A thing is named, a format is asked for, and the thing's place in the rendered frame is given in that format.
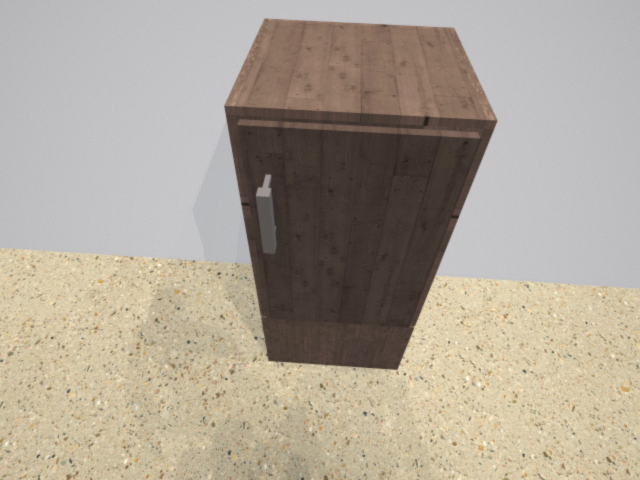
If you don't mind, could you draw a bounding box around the handle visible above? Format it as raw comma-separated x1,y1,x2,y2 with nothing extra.
256,174,277,254

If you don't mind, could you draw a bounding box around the cupboard door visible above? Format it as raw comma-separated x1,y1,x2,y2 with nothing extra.
237,119,482,328

